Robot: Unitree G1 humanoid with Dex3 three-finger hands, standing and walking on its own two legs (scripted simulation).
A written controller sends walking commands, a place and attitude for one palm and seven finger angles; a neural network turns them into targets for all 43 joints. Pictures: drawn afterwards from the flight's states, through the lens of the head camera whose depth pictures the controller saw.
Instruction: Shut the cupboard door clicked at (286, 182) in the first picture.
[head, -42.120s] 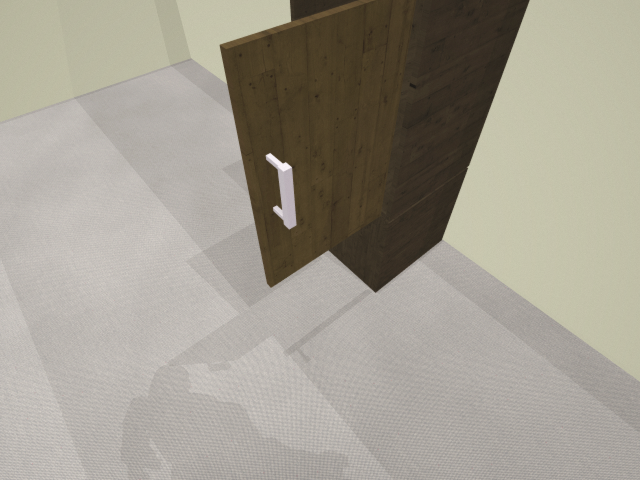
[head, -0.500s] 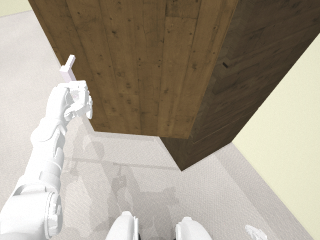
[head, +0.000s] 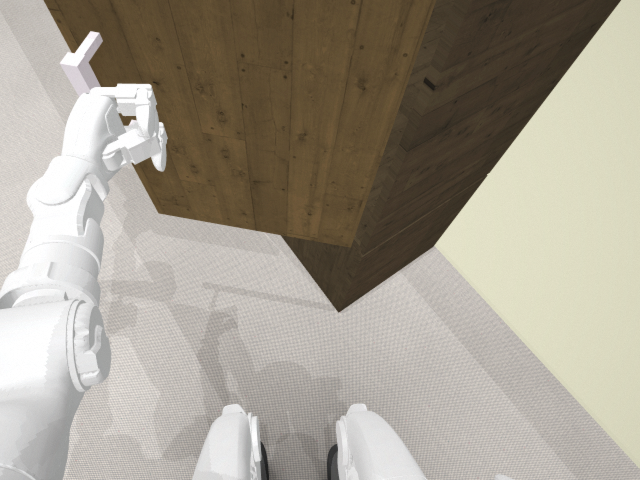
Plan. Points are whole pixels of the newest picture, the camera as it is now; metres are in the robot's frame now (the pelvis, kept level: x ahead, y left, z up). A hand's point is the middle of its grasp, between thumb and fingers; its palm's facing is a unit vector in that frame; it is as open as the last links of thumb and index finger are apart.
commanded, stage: push the door shut along its arc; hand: left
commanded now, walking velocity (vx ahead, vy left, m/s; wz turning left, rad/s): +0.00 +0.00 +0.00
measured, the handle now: (108, 101) +0.57 +0.23 +0.08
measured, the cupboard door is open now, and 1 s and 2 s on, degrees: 45 33 26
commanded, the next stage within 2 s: pull the fist back off the door in 1.02 s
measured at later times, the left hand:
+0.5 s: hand (181, 106) +0.55 +0.13 +0.10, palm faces -0.35 -0.94 -0.02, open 3.1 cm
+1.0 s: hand (203, 86) +0.58 +0.11 +0.10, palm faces -0.41 -0.91 -0.03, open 3.2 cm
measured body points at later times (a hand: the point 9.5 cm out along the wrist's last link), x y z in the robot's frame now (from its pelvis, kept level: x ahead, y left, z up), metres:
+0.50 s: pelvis +0.01 +0.01 -0.01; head +0.16 +0.03 +0.41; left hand +0.56 +0.19 +0.10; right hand +0.00 -0.26 -0.11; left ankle +0.06 +0.10 -0.63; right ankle +0.02 -0.11 -0.63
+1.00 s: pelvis +0.00 +0.00 -0.03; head +0.18 +0.03 +0.39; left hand +0.60 +0.16 +0.10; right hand -0.02 -0.27 -0.12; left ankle +0.06 +0.10 -0.63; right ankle +0.02 -0.11 -0.63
